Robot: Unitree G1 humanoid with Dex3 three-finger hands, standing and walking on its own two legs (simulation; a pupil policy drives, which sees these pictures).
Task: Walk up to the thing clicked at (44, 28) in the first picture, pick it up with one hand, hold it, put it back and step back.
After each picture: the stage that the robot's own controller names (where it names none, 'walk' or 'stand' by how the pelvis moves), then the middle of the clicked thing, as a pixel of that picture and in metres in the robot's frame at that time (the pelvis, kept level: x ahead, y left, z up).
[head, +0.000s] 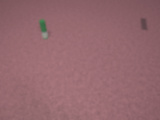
stand; (43, 29) +1.60 +0.43 -0.66
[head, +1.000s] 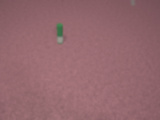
walk; (60, 34) +1.48 +0.18 -0.63
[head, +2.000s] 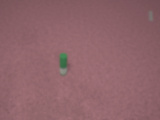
walk; (63, 64) +0.96 +0.10 -0.64
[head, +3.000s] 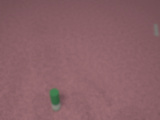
walk; (55, 100) +0.63 +0.17 -0.64
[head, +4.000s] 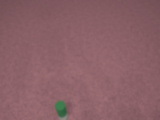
stand; (61, 111) +0.47 +0.15 -0.63
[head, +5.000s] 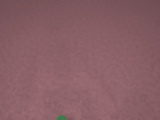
stand; out of the picture +0.45 +0.14 -0.65
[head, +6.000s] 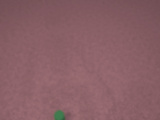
stand; out of the picture +0.46 +0.16 -0.65
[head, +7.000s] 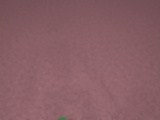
stand; out of the picture +0.44 +0.15 -0.66
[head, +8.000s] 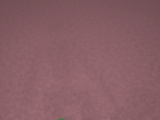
stand; out of the picture +0.43 +0.15 -0.66
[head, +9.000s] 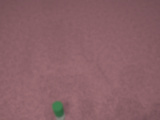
go down; (59, 111) +0.45 +0.15 -0.64
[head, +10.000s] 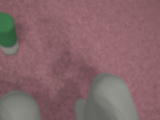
go down; (7, 37) +0.53 +0.19 -0.24
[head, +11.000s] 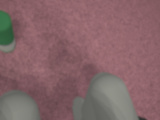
close in; (3, 35) +0.52 +0.19 -0.25
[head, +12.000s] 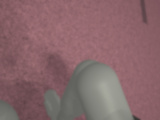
close in; out of the picture +0.51 +0.24 -0.18
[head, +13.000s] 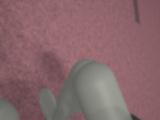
lift; out of the picture +0.49 +0.24 -0.19
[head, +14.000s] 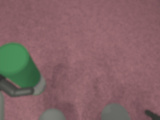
lift; (26, 75) +0.36 +0.17 +0.02
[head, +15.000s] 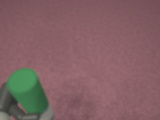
hold; (35, 102) +0.28 +0.16 +0.03
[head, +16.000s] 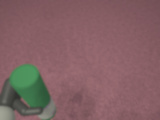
hold; (38, 97) +0.30 +0.15 +0.03
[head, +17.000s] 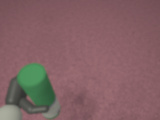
crouch; (43, 95) +0.31 +0.13 +0.03
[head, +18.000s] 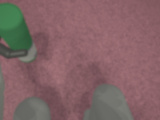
crouch; (19, 40) +0.48 +0.14 -0.05
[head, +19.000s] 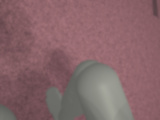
lower; out of the picture +0.49 +0.24 -0.19
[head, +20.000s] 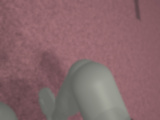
lower; out of the picture +0.48 +0.24 -0.19
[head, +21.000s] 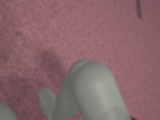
lower; out of the picture +0.48 +0.24 -0.19
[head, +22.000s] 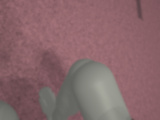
lower; out of the picture +0.48 +0.23 -0.19
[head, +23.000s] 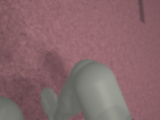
loosen; out of the picture +0.47 +0.21 -0.20
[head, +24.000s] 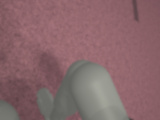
withdraw; out of the picture +0.48 +0.21 -0.20
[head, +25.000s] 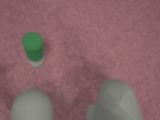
walk; (35, 52) +0.49 +0.15 -0.25
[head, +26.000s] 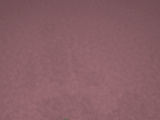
stand; out of the picture +0.41 +0.10 -0.59
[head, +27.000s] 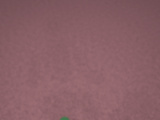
stand; out of the picture +0.41 +0.11 -0.60
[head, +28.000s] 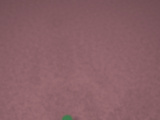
stand; out of the picture +0.41 +0.11 -0.61
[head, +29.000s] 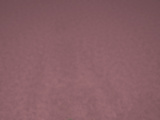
walk; out of the picture +0.42 +0.11 -0.66
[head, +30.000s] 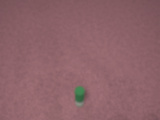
walk; (79, 97) +0.54 +0.03 -0.64
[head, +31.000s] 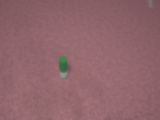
walk; (63, 68) +0.81 +0.09 -0.63
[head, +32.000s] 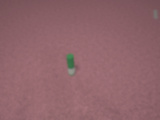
stand; (71, 65) +1.05 +0.15 -0.64
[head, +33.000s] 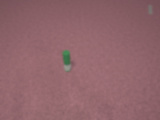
stand; (67, 61) +1.05 +0.14 -0.66
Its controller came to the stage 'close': yes
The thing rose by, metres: 0.68
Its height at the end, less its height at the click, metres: +0.00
